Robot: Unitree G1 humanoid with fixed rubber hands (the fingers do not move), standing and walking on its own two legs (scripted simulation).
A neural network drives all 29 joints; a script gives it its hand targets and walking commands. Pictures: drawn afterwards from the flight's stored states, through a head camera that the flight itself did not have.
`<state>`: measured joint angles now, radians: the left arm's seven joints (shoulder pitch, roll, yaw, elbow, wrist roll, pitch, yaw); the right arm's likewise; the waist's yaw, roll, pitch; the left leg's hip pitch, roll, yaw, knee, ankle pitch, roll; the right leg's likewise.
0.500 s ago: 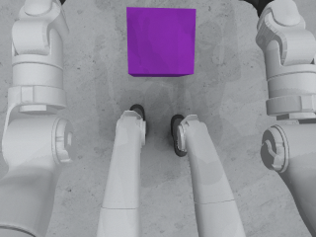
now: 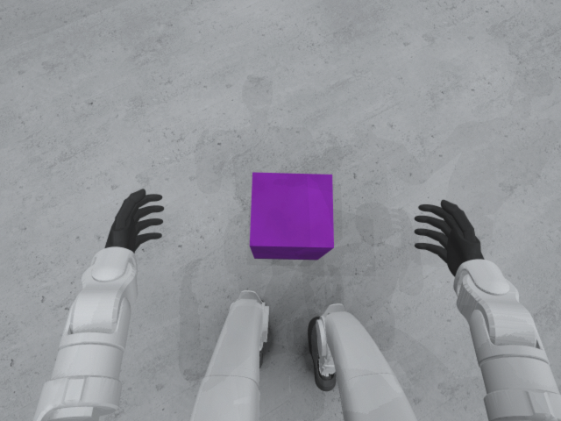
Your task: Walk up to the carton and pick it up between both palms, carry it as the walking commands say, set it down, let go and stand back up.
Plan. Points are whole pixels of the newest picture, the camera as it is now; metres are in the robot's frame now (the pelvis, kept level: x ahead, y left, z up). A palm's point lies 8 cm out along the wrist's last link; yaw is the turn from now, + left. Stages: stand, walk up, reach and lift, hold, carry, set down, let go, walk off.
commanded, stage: let go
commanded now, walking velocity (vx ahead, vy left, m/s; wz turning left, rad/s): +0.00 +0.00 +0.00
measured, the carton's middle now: (288, 221) +0.46 -0.02 -0.55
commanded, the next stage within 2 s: stand in 0.80 s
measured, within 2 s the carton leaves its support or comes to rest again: neither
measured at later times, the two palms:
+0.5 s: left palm (88, 323) +0.22 +0.24 -0.01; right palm (520, 322) +0.22 -0.25 +0.00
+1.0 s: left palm (92, 314) +0.23 +0.24 +0.00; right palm (553, 305) +0.24 -0.29 +0.00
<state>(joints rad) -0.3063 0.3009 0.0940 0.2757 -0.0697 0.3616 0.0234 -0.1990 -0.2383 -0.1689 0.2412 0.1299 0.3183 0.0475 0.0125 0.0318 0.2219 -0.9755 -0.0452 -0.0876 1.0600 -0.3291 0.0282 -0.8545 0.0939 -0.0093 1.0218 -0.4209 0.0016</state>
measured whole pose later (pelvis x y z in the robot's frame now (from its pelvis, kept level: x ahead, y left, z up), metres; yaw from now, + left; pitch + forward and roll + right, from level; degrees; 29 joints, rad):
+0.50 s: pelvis +0.06 -0.01 +0.06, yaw +2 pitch +0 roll -2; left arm 0.21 0.27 0.03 0.37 -0.03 0.16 -0.04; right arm 0.30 -0.18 -0.12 0.30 0.08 0.13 0.08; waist 0.00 0.02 0.11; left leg -0.39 -0.05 -0.09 0.71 -0.31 0.03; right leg -0.26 0.07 0.02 0.63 -0.37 -0.01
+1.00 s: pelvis +0.09 -0.03 +0.07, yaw +2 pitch +0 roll -1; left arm 0.21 0.27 0.04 0.60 0.03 0.07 -0.03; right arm 0.30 -0.25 -0.11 0.47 0.08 0.06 0.02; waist 0.00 0.02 -0.03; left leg -0.30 -0.05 -0.09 0.63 -0.32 0.02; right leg -0.18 0.07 0.02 0.58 -0.39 -0.02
